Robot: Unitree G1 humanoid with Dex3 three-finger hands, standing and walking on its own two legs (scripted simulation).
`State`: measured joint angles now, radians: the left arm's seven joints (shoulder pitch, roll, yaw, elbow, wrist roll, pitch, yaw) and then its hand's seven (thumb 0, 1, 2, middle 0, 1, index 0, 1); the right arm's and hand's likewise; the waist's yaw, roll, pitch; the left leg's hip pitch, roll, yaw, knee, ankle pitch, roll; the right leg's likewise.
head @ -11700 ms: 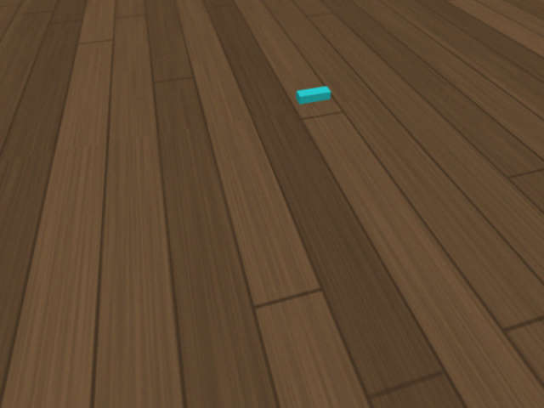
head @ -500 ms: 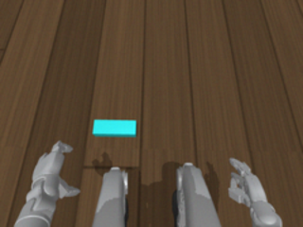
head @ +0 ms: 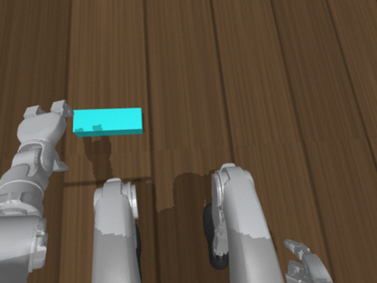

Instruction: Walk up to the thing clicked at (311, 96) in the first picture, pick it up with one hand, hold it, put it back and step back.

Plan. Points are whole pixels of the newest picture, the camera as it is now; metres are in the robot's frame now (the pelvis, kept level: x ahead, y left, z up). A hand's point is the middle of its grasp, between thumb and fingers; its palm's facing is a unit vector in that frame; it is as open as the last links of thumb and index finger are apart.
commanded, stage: rise first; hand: left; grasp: from above
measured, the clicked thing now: (109, 122) +0.56 +0.19 -0.38
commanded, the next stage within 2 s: none
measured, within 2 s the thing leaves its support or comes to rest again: neither
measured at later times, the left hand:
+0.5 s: hand (72, 129) +0.48 +0.25 -0.21, palm faces -0.45 +0.01 -0.89, open 13.9 cm
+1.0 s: hand (79, 124) +0.50 +0.24 -0.24, palm faces -0.46 +0.00 -0.89, open 13.9 cm
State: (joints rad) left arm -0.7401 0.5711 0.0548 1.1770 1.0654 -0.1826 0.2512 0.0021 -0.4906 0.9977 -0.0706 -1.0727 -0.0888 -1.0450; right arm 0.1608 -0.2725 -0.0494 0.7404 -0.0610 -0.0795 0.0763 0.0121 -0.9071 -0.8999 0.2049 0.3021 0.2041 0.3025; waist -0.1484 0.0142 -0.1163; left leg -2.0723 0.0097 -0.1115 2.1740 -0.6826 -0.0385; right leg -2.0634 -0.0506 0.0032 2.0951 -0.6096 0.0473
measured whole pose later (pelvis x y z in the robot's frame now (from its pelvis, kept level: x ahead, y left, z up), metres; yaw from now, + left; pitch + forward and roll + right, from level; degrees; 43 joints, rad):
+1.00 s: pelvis +0.01 +0.01 -0.06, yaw -2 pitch +36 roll -7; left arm -1.02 0.71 0.06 1.47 1.32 -0.22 0.41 0.00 -0.48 0.96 -0.07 -1.05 -0.10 -1.00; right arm 0.17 -0.28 0.04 0.74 -0.17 -0.04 0.15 0.00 -0.92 -0.90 0.20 0.30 0.20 0.30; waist -0.28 0.00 -0.04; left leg -2.28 -0.01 -0.14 2.37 -0.73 -0.03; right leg -2.25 -0.04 0.00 2.26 -0.65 0.07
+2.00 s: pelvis +0.01 +0.02 -0.08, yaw -5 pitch +34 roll -10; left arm -1.04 0.77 0.07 1.51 1.33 -0.21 0.43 0.00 -0.46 0.96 -0.08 -1.05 -0.10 -1.01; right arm 0.20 -0.29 0.10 0.71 -0.18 -0.06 0.18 0.00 -0.91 -0.90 0.20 0.30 0.20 0.30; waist -0.33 -0.01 0.00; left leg -2.34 -0.02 -0.16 2.44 -0.71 -0.01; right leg -2.28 -0.03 -0.01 2.30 -0.62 0.07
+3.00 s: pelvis +0.01 +0.01 -0.08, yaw -4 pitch +34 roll -9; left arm -1.07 0.76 0.05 1.52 1.34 -0.22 0.42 0.00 -0.44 0.96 -0.11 -1.02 -0.13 -0.99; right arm 0.21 -0.29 0.09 0.72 -0.17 -0.08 0.18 0.00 -0.91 -0.89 0.20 0.30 0.20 0.30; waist -0.32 0.00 -0.02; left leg -2.34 -0.02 -0.16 2.44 -0.70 -0.02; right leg -2.29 -0.03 -0.01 2.30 -0.62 0.07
